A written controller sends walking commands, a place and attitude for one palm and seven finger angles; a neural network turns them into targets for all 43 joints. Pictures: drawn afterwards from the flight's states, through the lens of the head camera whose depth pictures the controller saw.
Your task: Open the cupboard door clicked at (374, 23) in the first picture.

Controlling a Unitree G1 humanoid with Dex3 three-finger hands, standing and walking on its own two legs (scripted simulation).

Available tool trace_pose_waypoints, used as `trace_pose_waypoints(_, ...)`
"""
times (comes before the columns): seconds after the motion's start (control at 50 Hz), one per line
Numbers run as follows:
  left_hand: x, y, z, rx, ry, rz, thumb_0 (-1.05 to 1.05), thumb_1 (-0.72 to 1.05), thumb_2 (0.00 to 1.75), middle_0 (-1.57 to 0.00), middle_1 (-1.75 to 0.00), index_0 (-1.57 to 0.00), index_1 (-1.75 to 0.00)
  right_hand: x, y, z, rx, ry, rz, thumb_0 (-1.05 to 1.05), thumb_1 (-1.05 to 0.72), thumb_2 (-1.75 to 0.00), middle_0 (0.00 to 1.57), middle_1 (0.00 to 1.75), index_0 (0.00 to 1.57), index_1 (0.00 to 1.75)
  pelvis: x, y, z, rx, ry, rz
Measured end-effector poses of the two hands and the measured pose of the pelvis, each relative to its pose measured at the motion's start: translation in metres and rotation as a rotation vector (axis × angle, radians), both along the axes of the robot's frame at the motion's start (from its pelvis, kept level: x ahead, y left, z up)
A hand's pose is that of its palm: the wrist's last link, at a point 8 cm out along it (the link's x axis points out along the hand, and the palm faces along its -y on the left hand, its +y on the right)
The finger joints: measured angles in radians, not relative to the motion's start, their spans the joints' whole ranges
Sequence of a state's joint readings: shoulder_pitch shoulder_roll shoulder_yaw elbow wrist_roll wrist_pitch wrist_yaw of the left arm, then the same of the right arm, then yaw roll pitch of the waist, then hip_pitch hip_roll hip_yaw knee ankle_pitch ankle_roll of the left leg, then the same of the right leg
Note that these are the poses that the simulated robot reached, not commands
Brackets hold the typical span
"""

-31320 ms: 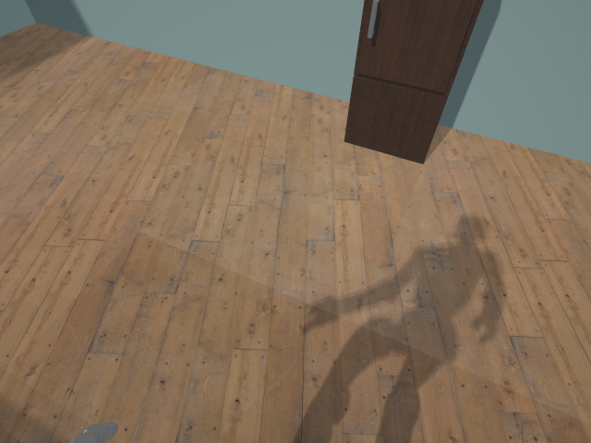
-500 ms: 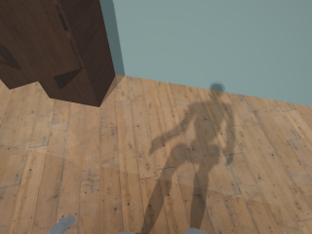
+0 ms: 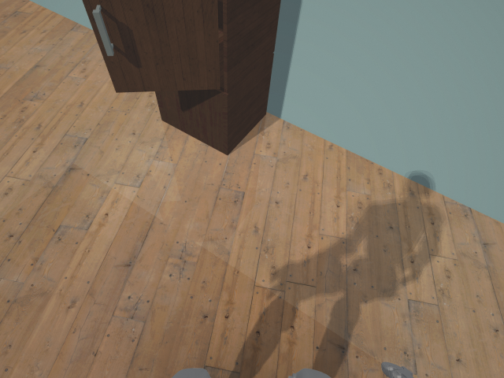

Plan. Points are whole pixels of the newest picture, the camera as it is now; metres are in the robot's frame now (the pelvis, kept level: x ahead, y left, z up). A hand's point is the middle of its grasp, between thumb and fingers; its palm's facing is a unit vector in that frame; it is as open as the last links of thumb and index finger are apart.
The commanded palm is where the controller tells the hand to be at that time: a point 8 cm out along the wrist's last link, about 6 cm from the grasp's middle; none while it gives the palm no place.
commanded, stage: turn to face it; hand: left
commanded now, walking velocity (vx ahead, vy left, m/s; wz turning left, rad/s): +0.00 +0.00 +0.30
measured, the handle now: (104, 31) +1.05 +0.55 -0.08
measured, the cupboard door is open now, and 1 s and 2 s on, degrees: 40 40 40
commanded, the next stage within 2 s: take the last steps up to it in 0.26 s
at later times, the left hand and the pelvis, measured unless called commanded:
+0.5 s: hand out of the picture +0.03 +0.14 -0.14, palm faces +0.22 -0.95 -0.24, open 7.3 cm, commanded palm none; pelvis +0.02 -0.05 +0.02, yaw +10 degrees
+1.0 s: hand out of the picture +0.09 +0.25 -0.15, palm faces +0.30 -0.93 -0.21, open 7.4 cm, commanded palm none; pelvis +0.11 +0.05 +0.02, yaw +14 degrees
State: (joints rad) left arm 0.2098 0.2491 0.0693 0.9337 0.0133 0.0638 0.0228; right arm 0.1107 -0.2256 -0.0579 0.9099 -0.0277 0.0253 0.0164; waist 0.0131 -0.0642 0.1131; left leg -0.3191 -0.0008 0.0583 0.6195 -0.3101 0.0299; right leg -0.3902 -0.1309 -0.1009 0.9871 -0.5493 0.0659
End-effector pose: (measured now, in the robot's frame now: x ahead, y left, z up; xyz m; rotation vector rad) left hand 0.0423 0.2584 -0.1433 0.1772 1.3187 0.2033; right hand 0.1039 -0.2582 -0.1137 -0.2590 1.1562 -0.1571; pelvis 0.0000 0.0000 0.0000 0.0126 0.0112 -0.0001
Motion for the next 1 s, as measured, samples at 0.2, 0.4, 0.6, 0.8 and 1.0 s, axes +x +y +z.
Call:
trace_pose_waypoints(0.2,0.008,-0.005,0.028,0.046,-0.063,0.049,0.01,0.91,0.90,-0.20,-0.30,-0.20,-0.30,0.004,0.006,-0.006,0.060,0.035,0.060,0.01,-0.91,-0.90,0.20,0.30,0.20,0.30,0.004,-0.017,0.011,-0.008,0.001,0.058)
trace_pose_waypoints(0.4,-0.010,-0.060,0.035,0.040,-0.081,0.098,0.01,0.91,0.90,-0.20,-0.30,-0.20,-0.30,0.003,-0.025,-0.025,0.101,0.124,0.061,0.01,-0.91,-0.90,0.20,0.30,0.20,0.30,0.011,-0.046,0.011,0.017,-0.016,0.127)
trace_pose_waypoints(0.6,-0.070,-0.071,0.030,-0.027,0.013,0.259,0.01,0.92,0.90,-0.20,-0.30,-0.21,-0.30,0.035,-0.008,-0.006,0.075,0.156,0.178,0.01,-0.91,-0.90,0.20,0.30,0.20,0.30,0.026,-0.038,0.022,0.023,-0.007,0.212)
trace_pose_waypoints(0.8,-0.125,-0.029,0.003,-0.089,0.231,0.371,0.01,0.91,0.90,-0.20,-0.30,-0.20,-0.30,0.120,0.075,-0.002,0.055,-0.033,0.304,0.01,-0.91,-0.90,0.20,0.30,0.20,0.30,0.055,0.021,0.002,0.004,-0.009,0.249)
trace_pose_waypoints(1.0,0.029,0.036,0.022,-0.033,-0.024,0.262,0.01,0.91,0.90,-0.20,-0.30,-0.20,-0.30,0.068,0.089,-0.008,0.059,0.171,0.193,0.00,-0.93,-0.90,0.20,0.30,0.20,0.30,0.105,0.052,0.018,0.013,-0.007,0.244)
